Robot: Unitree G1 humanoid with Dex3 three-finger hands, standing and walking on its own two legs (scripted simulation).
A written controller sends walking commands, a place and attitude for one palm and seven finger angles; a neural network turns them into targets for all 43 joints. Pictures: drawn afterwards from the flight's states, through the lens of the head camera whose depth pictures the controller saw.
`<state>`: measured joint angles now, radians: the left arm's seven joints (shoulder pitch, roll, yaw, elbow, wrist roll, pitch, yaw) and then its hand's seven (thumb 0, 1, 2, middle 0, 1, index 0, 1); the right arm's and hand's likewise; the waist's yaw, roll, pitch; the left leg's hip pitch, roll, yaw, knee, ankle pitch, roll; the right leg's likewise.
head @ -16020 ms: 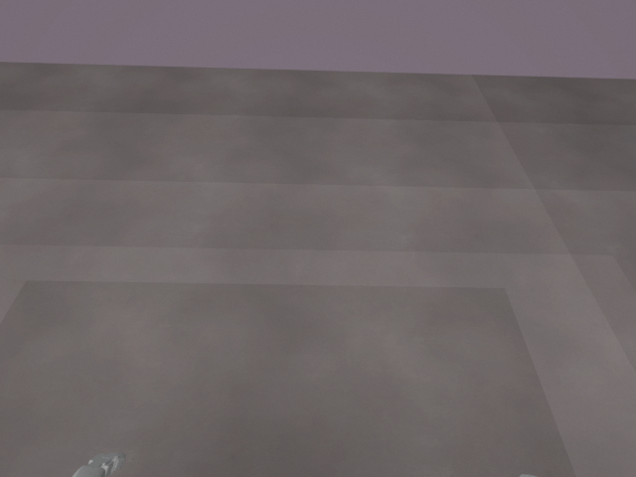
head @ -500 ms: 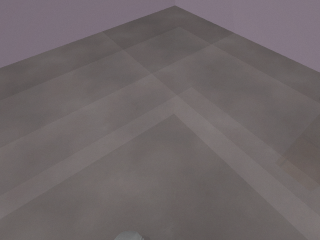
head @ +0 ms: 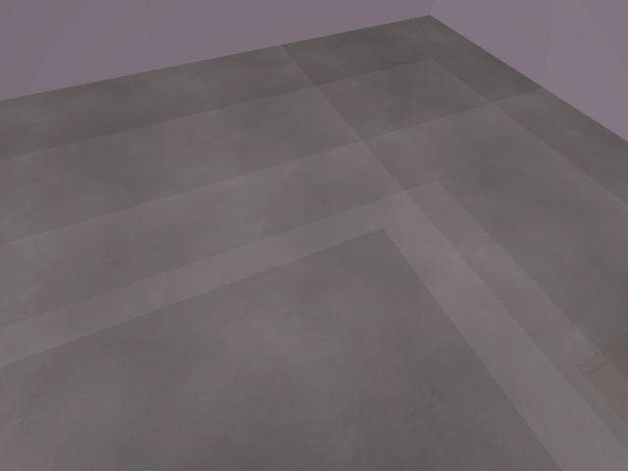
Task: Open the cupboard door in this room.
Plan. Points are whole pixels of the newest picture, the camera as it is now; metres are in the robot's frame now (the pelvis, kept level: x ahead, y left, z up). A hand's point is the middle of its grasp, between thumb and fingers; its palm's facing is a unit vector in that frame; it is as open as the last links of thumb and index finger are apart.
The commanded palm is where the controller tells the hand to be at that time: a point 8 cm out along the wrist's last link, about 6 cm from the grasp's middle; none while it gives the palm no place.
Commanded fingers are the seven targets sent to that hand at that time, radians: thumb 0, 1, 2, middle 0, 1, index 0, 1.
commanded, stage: turn or walk to find it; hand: left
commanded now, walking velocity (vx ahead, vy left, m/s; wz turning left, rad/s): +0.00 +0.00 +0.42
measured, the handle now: out of the picture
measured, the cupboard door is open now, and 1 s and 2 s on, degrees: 0 0 0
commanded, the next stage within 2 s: stand and wait in 1.42 s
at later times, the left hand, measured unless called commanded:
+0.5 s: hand out of the picture -0.05 +0.19 -0.17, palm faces +0.28 -0.93 -0.25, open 7.4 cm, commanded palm none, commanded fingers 0.00 0.90 0.90 -0.20 -0.30 -0.20 -0.30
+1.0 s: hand out of the picture -0.04 +0.21 -0.15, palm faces +0.42 -0.86 -0.28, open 7.4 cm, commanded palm none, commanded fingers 0.00 0.90 0.90 -0.20 -0.30 -0.20 -0.30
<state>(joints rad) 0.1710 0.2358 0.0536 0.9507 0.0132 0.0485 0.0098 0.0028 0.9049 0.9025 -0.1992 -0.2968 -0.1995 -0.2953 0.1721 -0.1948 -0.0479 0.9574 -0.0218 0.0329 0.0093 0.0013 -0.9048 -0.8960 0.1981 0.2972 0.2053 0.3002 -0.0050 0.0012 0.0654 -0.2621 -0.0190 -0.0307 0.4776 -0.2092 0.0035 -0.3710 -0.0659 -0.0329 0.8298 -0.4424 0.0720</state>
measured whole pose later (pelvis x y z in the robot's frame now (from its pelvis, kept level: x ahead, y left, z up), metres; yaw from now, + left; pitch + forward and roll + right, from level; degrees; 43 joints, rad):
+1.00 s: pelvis -0.05 -0.02 -0.01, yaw +26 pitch +0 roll +1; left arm 0.14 0.20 0.04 0.92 0.02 0.01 0.01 0.00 0.90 0.90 -0.20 -0.30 -0.20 -0.30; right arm 0.20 -0.22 -0.07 0.97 -0.01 0.05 0.01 0.00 -0.91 -0.90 0.20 0.30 0.20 0.30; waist -0.02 0.04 0.07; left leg -0.34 -0.05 -0.10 0.61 -0.31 -0.01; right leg -0.26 -0.03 -0.07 0.56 -0.30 0.01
